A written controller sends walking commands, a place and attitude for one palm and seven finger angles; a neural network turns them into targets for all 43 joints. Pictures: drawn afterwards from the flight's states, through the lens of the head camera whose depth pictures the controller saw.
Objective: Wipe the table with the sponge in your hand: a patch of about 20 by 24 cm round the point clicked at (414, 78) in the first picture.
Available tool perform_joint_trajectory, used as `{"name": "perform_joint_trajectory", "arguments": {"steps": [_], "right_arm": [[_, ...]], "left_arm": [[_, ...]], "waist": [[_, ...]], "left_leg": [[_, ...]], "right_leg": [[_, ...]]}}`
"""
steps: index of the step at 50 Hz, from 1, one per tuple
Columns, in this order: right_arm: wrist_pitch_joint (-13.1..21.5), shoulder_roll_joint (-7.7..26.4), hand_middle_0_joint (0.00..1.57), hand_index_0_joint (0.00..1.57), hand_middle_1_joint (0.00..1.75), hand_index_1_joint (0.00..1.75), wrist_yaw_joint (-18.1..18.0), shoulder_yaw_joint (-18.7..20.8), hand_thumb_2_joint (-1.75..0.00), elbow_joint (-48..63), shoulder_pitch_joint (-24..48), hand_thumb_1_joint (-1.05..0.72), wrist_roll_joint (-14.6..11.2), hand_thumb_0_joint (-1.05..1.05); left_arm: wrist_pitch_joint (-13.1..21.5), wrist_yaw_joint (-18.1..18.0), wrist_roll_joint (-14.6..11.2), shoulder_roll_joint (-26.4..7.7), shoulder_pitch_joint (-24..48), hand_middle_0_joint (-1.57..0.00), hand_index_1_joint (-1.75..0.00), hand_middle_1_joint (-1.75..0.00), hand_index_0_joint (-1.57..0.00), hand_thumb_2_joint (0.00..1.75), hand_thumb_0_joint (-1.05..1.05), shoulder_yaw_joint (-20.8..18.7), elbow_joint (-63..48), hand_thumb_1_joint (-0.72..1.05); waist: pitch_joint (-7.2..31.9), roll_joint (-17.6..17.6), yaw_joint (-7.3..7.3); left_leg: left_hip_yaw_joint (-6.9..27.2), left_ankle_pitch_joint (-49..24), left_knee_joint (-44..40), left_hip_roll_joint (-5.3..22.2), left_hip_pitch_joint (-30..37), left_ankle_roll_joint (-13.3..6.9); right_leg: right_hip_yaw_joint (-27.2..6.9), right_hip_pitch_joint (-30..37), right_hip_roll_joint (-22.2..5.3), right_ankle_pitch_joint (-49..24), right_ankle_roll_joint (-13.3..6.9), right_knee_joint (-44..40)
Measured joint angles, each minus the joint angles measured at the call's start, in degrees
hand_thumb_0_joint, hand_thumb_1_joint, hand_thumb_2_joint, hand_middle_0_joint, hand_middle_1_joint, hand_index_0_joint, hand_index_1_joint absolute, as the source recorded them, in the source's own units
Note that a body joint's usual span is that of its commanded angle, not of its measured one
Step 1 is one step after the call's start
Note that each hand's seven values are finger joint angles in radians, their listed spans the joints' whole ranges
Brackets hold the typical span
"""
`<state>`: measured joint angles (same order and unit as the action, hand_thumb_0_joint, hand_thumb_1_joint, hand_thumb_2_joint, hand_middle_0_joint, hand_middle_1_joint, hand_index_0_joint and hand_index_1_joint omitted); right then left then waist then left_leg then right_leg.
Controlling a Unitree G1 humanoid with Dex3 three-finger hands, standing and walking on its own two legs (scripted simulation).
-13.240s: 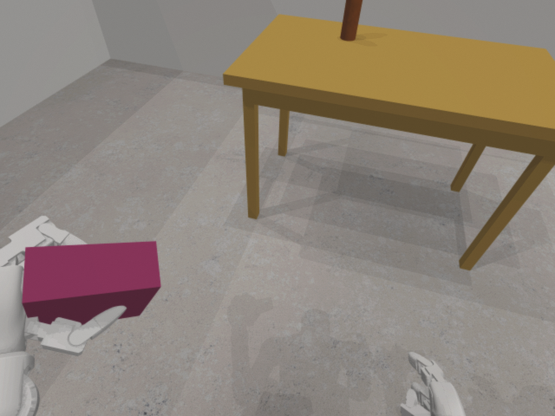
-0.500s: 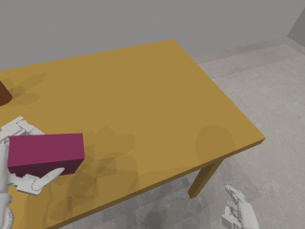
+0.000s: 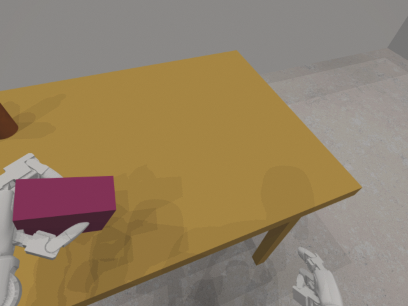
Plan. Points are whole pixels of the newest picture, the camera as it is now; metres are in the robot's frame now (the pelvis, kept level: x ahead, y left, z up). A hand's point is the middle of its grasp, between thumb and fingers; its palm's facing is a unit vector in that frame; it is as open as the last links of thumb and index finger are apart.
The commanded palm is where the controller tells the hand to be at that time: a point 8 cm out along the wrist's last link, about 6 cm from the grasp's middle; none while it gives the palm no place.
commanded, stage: shuffle to correct the standing spot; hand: left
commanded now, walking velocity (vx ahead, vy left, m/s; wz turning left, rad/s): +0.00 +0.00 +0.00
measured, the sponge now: (80, 208) +0.23 +0.22 +0.12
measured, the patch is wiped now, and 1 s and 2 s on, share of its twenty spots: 0.00 0.00 0.00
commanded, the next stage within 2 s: come to a stop and stand still in 0.70 s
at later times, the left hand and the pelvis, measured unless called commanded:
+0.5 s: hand (75, 209) +0.22 +0.21 +0.15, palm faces +0.32 -0.86 -0.40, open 9.2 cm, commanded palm +0.15 +0.25 +0.17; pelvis -0.01 -0.03 +0.00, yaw +0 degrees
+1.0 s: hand (120, 211) +0.22 +0.15 +0.15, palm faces +0.34 -0.86 -0.38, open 9.2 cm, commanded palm +0.16 +0.19 +0.17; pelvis +0.00 -0.09 -0.01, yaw +0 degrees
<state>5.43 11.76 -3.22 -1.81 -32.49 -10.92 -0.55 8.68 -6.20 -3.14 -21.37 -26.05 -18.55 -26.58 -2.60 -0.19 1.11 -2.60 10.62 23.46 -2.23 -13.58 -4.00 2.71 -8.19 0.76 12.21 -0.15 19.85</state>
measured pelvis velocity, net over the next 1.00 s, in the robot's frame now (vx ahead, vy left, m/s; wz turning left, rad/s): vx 0.00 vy -0.09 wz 0.00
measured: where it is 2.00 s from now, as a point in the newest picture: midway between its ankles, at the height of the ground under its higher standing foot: outside the picture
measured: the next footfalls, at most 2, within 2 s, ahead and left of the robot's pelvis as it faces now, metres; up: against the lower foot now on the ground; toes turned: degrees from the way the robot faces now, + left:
none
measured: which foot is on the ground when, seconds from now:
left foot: down 0.00-1.00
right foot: down 0.00-1.00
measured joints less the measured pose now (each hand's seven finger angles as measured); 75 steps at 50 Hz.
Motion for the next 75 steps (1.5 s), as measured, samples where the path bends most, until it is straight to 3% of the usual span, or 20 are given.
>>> {"name": "perform_joint_trajectory", "arguments": {"steps": [16,37,44,53,59,60,62,64,66,68,71,73,75], "right_arm": [[-0.25,-1.43,0.20,0.21,0.30,0.30,0.53,-0.14,-0.90,0.25,-0.11,-0.90,0.26,0.02],[-1.55,1.05,0.20,0.20,0.30,0.30,0.60,2.22,-0.90,0.78,-0.40,-0.90,-0.42,0.02],[-2.20,1.63,0.20,0.20,0.30,0.30,0.55,2.66,-0.90,-0.18,-1.03,-0.90,-0.86,0.02],[-2.61,1.97,0.20,0.20,0.30,0.30,0.65,1.88,-0.90,-1.08,-0.25,-0.90,-0.82,0.02],[-3.13,1.91,0.20,0.20,0.30,0.30,0.71,1.61,-0.90,-0.08,1.60,-0.90,-1.00,0.02],[-2.13,1.48,0.20,0.20,0.30,0.30,0.48,2.31,-0.90,0.10,1.08,-0.90,-0.82,0.02],[-0.49,0.47,0.20,0.20,0.30,0.30,0.40,2.61,-0.90,-0.31,0.74,-0.90,-0.39,0.02],[0.12,0.23,0.20,0.20,0.30,0.30,1.29,1.99,-0.90,-0.11,1.67,-0.90,-0.61,0.02],[0.62,0.85,0.20,0.20,0.30,0.30,2.30,2.04,-0.90,1.10,1.96,-0.90,-0.70,0.02],[1.19,1.53,0.20,0.20,0.30,0.30,3.00,2.56,-0.90,1.69,1.77,-0.90,-0.66,0.02],[1.50,2.04,0.20,0.20,0.30,0.30,2.99,2.70,-0.90,1.28,1.42,-0.90,-0.58,0.02],[1.63,1.68,0.20,0.20,0.30,0.30,2.39,2.50,-0.90,0.92,0.52,-0.90,-0.40,0.02],[1.49,0.92,0.20,0.20,0.30,0.30,1.52,1.96,-0.90,0.35,-0.34,-0.90,-0.24,0.02]], "left_arm": [[0.12,0.12,-0.37,-0.54,1.53,-0.82,-1.39,-1.40,-0.81,1.04,0.00,-1.14,0.58,-0.42],[-1.65,1.44,-2.42,-1.01,-1.34,-0.82,-1.39,-1.40,-0.81,1.04,0.00,-1.63,-1.59,-0.42],[-2.52,0.98,-2.86,-0.15,-1.30,-0.82,-1.39,-1.40,-0.81,1.04,-0.01,-0.66,-1.57,-0.42],[-1.04,-0.58,-1.60,0.05,-1.38,-0.82,-1.39,-1.40,-0.81,1.04,-0.01,-0.76,-1.51,-0.42],[-1.30,-0.29,-1.35,0.14,-0.77,-0.82,-1.40,-1.40,-0.81,1.05,0.00,-0.46,0.33,-0.42],[-1.55,1.06,0.38,-1.39,1.95,-0.82,-1.39,-1.40,-0.81,1.05,0.00,-0.90,1.32,-0.42],[1.49,2.48,1.43,-5.56,9.35,-0.82,-1.39,-1.39,-0.82,1.05,0.00,-3.41,6.56,-0.42],[3.04,1.37,0.39,-6.71,11.88,-0.82,-1.39,-1.39,-0.82,1.05,0.00,-6.53,9.76,-0.42],[2.41,0.29,-0.37,-5.04,10.60,-0.82,-1.40,-1.40,-0.81,1.05,0.00,-7.22,9.02,-0.42],[2.05,0.13,-0.34,-2.16,7.87,-0.81,-1.40,-1.40,-0.81,1.05,-0.01,-4.81,5.88,-0.42],[2.51,0.76,0.06,1.59,1.94,-0.81,-1.40,-1.40,-0.81,1.05,-0.01,1.02,0.99,-0.42],[3.09,1.42,0.08,1.83,-0.86,-0.81,-1.40,-1.40,-0.81,1.05,-0.01,3.56,-0.64,-0.42],[3.43,1.53,0.05,0.36,-2.04,-0.82,-1.40,-1.40,-0.81,1.05,0.00,3.48,-0.98,-0.42]], "waist": [[-0.33,-1.11,0.14],[0.60,1.66,-0.89],[1.21,1.09,-1.52],[0.12,1.15,-0.87],[-0.65,2.90,-0.45],[-1.27,2.89,0.56],[-2.36,1.40,2.35],[-3.39,0.27,2.71],[-3.43,0.45,1.91],[-3.20,0.60,1.11],[-2.38,1.17,0.19],[-1.59,0.86,-0.25],[-0.96,-0.11,-0.27]], "left_leg": [[-0.36,-1.68,-2.30,0.10,0.80,0.81],[1.98,1.74,4.83,5.59,-3.01,5.39],[3.16,4.49,9.29,6.75,-4.31,3.20],[2.77,2.15,5.45,6.06,-0.90,2.76],[2.52,1.92,4.41,5.40,-0.59,3.09],[1.40,1.60,4.68,5.80,-0.85,3.37],[0.15,-0.50,3.52,5.53,-1.30,2.82],[-0.85,-1.70,1.61,5.19,-0.75,2.36],[-1.57,-1.10,1.17,4.80,-0.80,3.27],[-1.93,-0.25,2.67,3.81,-1.58,3.68],[-2.14,0.43,4.56,3.19,-2.29,2.44],[-1.80,0.61,5.32,2.83,-2.74,1.79],[-1.56,0.56,5.59,2.46,-2.98,1.32]], "right_leg": [[-0.38,-0.64,0.06,-0.35,-0.59,0.47],[1.57,-2.38,5.59,1.19,-5.90,3.08],[2.56,-2.51,7.02,3.03,-7.34,5.34],[1.78,0.62,6.38,1.89,-4.65,2.10],[1.42,0.43,5.72,1.48,-4.67,1.93],[1.56,0.63,5.72,1.08,-4.32,1.34],[1.70,-0.46,5.00,-0.04,-2.83,1.47],[0.73,-2.03,4.48,-0.69,-1.12,3.09],[-0.02,-3.78,3.94,0.20,-0.22,5.79],[-0.38,-4.26,2.99,1.88,-1.43,7.08],[-0.49,-4.23,2.38,1.62,-2.97,7.45],[-0.13,-4.01,2.01,1.39,-2.38,7.18],[0.12,-3.85,1.65,1.12,-1.87,6.85]]}}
